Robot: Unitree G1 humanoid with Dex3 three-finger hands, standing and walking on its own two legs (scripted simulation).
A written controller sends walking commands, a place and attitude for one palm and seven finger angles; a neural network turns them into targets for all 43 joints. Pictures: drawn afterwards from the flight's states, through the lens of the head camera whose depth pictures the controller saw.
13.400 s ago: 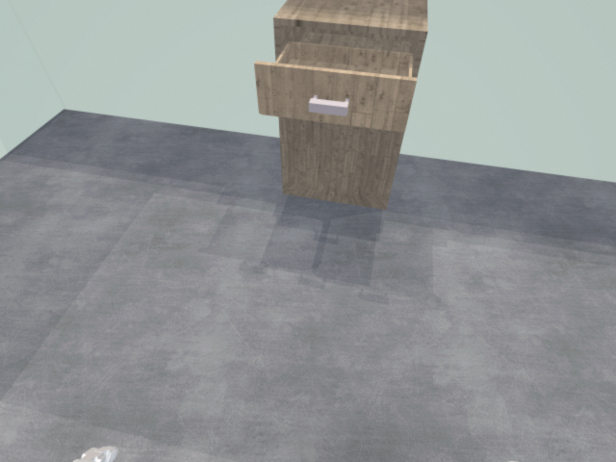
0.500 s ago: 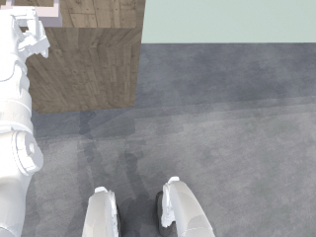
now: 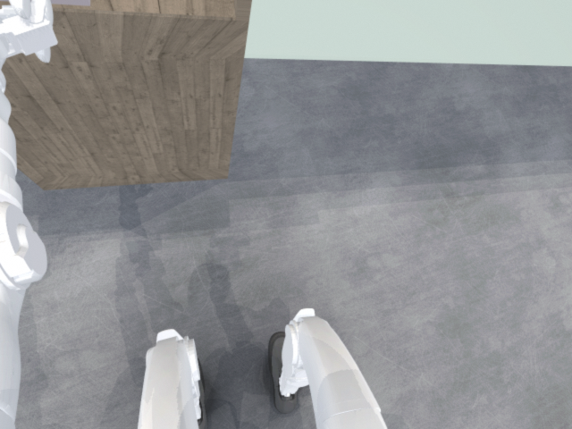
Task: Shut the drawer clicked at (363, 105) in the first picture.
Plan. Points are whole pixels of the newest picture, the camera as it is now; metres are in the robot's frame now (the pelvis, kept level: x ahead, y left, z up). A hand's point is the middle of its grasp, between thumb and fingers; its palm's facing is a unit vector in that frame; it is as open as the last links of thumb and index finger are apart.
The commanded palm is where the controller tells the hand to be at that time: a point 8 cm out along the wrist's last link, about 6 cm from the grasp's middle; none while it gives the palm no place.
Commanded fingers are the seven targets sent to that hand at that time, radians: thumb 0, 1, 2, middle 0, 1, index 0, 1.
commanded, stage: pull the fist back off the drawer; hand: left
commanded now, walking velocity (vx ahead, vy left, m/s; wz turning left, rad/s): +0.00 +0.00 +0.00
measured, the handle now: out of the picture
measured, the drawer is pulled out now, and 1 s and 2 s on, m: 0.00 0.00 0.00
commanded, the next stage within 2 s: draw the hand back to the body in 0.68 s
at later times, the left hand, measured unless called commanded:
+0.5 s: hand (50, 25) +0.58 +0.20 +0.07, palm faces +0.04 -1.00 -0.04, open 3.2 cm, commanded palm +0.56 +0.21 +0.07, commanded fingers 0.00 0.90 0.90 -1.40 -1.60 -1.40 -1.60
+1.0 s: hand (26, 52) +0.52 +0.20 +0.10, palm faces +0.01 -1.00 -0.05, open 3.2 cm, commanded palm +0.47 +0.25 +0.12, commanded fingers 0.00 0.90 0.90 -1.40 -1.60 -1.40 -1.60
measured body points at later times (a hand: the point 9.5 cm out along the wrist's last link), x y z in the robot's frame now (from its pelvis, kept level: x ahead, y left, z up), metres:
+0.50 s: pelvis +0.01 +0.00 +0.01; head +0.20 +0.05 +0.41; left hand +0.58 +0.25 +0.07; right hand -0.01 -0.26 -0.09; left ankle +0.06 +0.11 -0.59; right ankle +0.07 -0.13 -0.59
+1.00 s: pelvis +0.06 +0.01 +0.06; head +0.21 +0.02 +0.49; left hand +0.51 +0.26 +0.11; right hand +0.11 -0.25 -0.05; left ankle +0.06 +0.11 -0.59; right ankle +0.07 -0.13 -0.59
